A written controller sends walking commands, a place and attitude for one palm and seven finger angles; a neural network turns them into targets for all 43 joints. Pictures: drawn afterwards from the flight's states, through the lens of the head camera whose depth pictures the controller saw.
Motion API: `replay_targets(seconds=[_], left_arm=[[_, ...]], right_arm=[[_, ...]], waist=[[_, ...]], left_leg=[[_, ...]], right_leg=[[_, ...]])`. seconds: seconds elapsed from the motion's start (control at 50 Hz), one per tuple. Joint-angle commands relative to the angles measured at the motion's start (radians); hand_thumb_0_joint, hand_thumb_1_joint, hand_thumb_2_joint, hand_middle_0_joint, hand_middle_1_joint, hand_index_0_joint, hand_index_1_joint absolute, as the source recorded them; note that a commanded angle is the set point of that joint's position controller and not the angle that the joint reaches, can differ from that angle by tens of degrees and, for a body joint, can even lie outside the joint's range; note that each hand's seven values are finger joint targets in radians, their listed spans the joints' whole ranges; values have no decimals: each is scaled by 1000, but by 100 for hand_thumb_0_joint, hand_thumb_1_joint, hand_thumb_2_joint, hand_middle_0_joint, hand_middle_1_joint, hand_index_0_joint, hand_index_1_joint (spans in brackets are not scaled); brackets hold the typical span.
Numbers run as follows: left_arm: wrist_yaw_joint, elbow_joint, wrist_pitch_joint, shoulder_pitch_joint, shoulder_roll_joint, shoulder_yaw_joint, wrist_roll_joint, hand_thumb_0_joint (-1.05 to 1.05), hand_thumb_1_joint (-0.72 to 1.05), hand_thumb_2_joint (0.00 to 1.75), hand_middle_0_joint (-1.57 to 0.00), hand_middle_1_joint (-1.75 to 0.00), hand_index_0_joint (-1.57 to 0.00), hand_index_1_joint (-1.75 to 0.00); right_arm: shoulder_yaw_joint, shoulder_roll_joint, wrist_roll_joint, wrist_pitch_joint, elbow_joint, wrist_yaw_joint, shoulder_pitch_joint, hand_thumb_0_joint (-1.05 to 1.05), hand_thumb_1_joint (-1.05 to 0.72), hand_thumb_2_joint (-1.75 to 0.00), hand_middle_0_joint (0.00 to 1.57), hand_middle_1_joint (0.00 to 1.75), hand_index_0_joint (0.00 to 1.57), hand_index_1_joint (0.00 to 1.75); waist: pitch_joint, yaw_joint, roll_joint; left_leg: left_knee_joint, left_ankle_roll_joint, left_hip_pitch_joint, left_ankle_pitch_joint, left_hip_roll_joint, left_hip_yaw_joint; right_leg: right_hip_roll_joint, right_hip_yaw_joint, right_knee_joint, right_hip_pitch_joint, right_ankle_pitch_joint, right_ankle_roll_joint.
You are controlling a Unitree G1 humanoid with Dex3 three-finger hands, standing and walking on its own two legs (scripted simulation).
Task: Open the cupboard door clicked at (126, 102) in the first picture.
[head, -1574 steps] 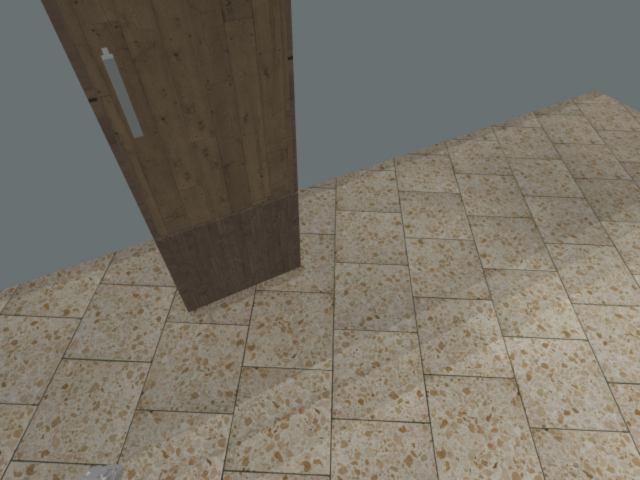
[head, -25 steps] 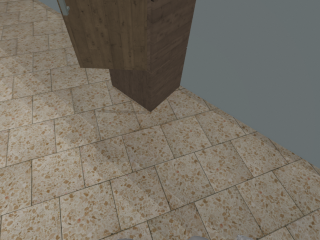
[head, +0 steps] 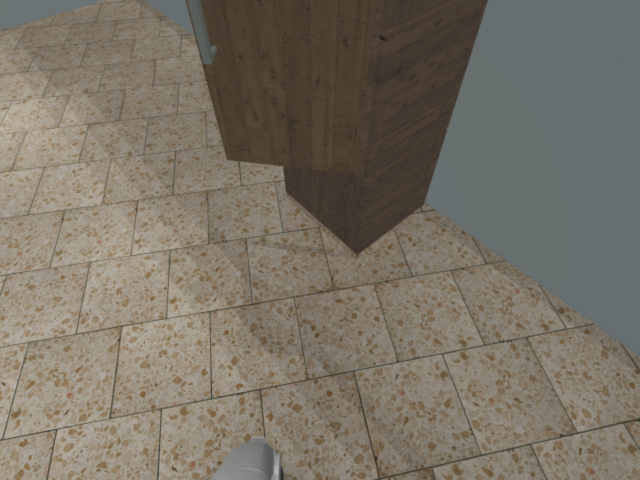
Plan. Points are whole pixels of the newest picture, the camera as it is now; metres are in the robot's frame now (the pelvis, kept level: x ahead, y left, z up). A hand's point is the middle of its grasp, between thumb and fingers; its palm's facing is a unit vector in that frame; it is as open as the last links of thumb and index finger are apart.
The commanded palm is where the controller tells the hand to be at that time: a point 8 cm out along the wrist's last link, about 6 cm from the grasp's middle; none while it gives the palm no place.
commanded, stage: take the last steps up to it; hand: left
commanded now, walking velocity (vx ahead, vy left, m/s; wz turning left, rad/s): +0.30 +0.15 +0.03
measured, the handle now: (203, 22) +0.95 +0.34 +0.08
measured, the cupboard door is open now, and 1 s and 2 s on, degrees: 40 40 40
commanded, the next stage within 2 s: come to a stop and stand still in 0.80 s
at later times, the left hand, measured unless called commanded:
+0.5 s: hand (197, 356) +0.30 +0.23 -0.15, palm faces -0.02 -0.97 -0.25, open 7.3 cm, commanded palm none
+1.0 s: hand (165, 369) +0.29 +0.30 -0.20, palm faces +0.06 -0.98 -0.17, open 7.3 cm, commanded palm none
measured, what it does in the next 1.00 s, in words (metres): walks ahead: left foot, then right foot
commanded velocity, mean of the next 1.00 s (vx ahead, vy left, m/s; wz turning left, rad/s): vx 0.18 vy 0.06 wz -0.01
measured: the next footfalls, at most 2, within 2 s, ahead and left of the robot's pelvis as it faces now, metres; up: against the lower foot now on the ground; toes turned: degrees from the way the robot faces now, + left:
left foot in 0.08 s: +0.17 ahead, +0.15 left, +0.00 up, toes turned +7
right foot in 0.48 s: +0.27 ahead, -0.05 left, +0.00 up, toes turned -11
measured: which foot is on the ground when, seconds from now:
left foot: up 0.00-0.06, down 0.08-0.50, up 0.52-0.90, down 0.92-1.00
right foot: down 0.00-0.08, up 0.10-0.46, down 0.48-0.92, up 0.94-1.00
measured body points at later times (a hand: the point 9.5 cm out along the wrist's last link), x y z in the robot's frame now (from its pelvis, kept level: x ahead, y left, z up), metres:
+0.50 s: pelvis +0.18 +0.05 -0.01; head +0.19 +0.01 +0.43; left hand +0.30 +0.28 -0.13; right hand +0.14 -0.17 -0.19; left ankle +0.13 +0.15 -0.74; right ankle +0.23 -0.04 -0.74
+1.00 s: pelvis +0.34 +0.13 -0.02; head +0.38 +0.15 +0.43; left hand +0.29 +0.35 -0.18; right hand +0.42 -0.10 -0.16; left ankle +0.41 +0.22 -0.74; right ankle +0.25 -0.01 -0.70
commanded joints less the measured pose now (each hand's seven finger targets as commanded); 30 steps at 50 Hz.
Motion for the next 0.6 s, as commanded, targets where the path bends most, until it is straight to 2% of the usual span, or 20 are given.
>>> replay_targets(seconds=[0.0, 0.02, 0.04, 0.06, 0.08, 0.1, 0.12, 0.16, 0.2, 0.26, 0.36, 0.38, 0.42, 0.44, 0.46, 0.48, 0.5, 0.52, 0.54, 0.58], left_arm=[[11, -24, -11, 7, 233, 53, -6, 0, 90, 90, -20, -30, -20, -30], [7, -36, -6, -11, 221, 53, -8, 0, 90, 90, -20, -30, -20, -30], [-3, -57, 1, 19, 167, 44, -18, 0, 90, 90, -20, -30, -20, -30], [-9, -92, 6, 5, 113, 32, -28, 0, 90, 90, -20, -30, -20, -30], [1, -131, 4, -79, 97, 29, -23, 0, 90, 90, -20, -30, -20, -30], [3, -138, 10, -119, 90, 21, -21, 0, 90, 90, -20, -30, -20, -30], [-1, -126, 16, -143, 94, 25, -20, 0, 90, 90, -20, -30, -20, -30], [-12, -96, 28, -104, 81, 28, -6, 0, 90, 90, -20, -30, -20, -30], [-16, -81, 39, -65, 63, 24, -8, 0, 90, 90, -20, -30, -20, -30], [-19, -103, 51, -100, 59, 25, -8, 0, 90, 90, -20, -30, -20, -30], [-24, -155, 45, -179, 76, 30, -6, 0, 90, 90, -20, -30, -20, -30], [-23, -160, 42, -187, 81, 29, -5, 0, 90, 90, -20, -30, -20, -30], [-21, -147, 31, -133, 94, 35, -3, 0, 90, 90, -20, -30, -20, -30], [-18, -124, 22, -62, 124, 41, -1, 0, 90, 90, -20, -30, -20, -30], [-10, -95, 8, 56, 201, 56, 4, 0, 90, 90, -20, -30, -20, -30], [-5, -76, 8, 130, 284, 73, -8, 0, 90, 90, -20, -30, -20, -30], [7, -79, 1, 109, 251, 68, -16, 0, 90, 90, -20, -30, -20, -30], [12, -97, 1, 31, 215, 58, -16, 0, 90, 90, -20, -30, -20, -30], [12, -107, -5, -20, 167, 41, -19, 0, 90, 90, -20, -30, -20, -30], [9, -101, -23, -49, 126, 27, -20, 0, 90, 90, -20, -30, -20, -30]], right_arm=[[6, -24, 1, -51, -73, -3, 10, 0, -90, -90, 20, 30, 20, 30], [-5, -67, -6, -58, -31, -15, 147, 0, -90, -90, 20, 30, 20, 30], [-31, -169, -18, -65, 3, -32, 285, 0, -90, -90, 20, 30, 20, 30], [-56, -253, -21, -63, 22, -50, 380, 0, -90, -90, 20, 30, 20, 30], [-57, -264, -13, -58, 28, -56, 374, 0, -90, -90, 20, 30, 20, 30], [-45, -225, -12, -65, 2, -62, 290, 0, -90, -90, 20, 30, 20, 30], [-35, -168, -10, -67, -24, -67, 203, 0, -90, -90, 20, 30, 20, 30], [-11, -90, -15, -80, -41, -70, 135, 0, -90, -90, 20, 30, 20, 30], [-9, -86, -14, -91, -39, -70, 127, 0, -90, -90, 20, 30, 20, 30], [-12, -77, -13, -90, -36, -62, 129, 0, -90, -90, 20, 30, 20, 30], [-11, -95, -18, -83, -20, -51, 154, 0, -90, -90, 20, 30, 20, 30], [-9, -98, -19, -81, -15, -50, 164, 0, -90, -90, 20, 30, 20, 30], [-3, -88, -16, -78, -4, -50, 161, 0, -90, -90, 20, 30, 20, 30], [5, -70, -9, -80, -1, -49, 157, 0, -90, -90, 20, 30, 20, 30], [10, -36, 3, -85, -12, -44, 162, 0, -90, -90, 20, 30, 20, 30], [11, -31, -2, -85, -44, -39, 157, 0, -90, -90, 20, 30, 20, 30], [-2, -79, -7, -74, -30, -42, 149, 0, -90, -90, 20, 30, 20, 30], [-3, -61, -6, -75, -27, -44, 97, 0, -90, -90, 20, 30, 20, 30], [1, -41, -6, -69, -17, -41, 80, 0, -90, -90, 20, 30, 20, 30], [11, 5, -8, -53, 13, -37, 142, 0, -90, -90, 20, 30, 20, 30]], waist=[[-48, -51, -181], [-109, -114, -102], [-234, -162, 128], [-300, -179, 332], [-239, -174, 236], [-202, -132, 234], [-124, -110, 258], [-32, -51, 170], [-61, -19, 111], [-30, -8, 100], [-3, -9, 49], [-4, -9, 31], [-12, 20, 6], [-37, 51, -32], [-90, 94, -187], [-107, 100, -326], [-97, 79, -295], [-34, 56, -183], [-7, 26, -62], [-42, -18, -90]], left_leg=[[-201, 36, 242, 6, -72, 96], [-265, 48, 433, 30, -81, 107], [-261, 113, 673, 56, 85, -88], [-388, 217, 766, 64, 304, -439], [-450, 259, 663, 9, 350, -456], [-488, 255, 557, -142, 351, -457], [-526, 246, 438, -229, 328, -408], [-571, 213, 279, -170, 271, -302], [-582, 212, 277, -56, 243, -224], [-630, 219, 235, -90, 218, -147], [-624, 226, 250, -130, 218, -132], [-598, 223, 254, -125, 217, -128], [-493, 184, 226, -105, 174, -96], [-355, 142, 181, -69, 106, -42], [-88, 84, 22, -101, -4, 54], [194, 41, -155, -350, -83, 66], [360, 40, -165, -289, -30, -63], [418, 33, -190, -194, 4, -104], [395, 19, -154, -92, 33, -119], [316, -5, -74, -14, 48, -87]], right_leg=[[-164, 25, 73, -87, 628, -117], [-134, -9, 245, -160, 619, -98], [-43, -47, 508, -347, 330, -67], [96, -10, 799, -554, -252, -52], [88, 100, 958, -624, -279, -96], [54, 134, 1035, -674, -199, -100], [18, 153, 1025, -688, -123, -99], [-5, 152, 932, -614, -54, -93], [1, 134, 816, -557, -16, -86], [7, 120, 635, -502, 55, -81], [47, 94, 394, -398, 77, -82], [58, 86, 350, -360, 73, -81], [86, 63, 219, -223, 107, -84], [80, 94, 124, -87, 100, -97], [-99, 356, 7, 103, 13, -169], [-318, 693, -151, 196, 15, -289], [-335, 715, -187, 105, -20, -297], [-312, 641, -191, 13, -12, -291], [-254, 493, -189, -67, 100, -251], [-179, 284, -177, -110, 338, -206]])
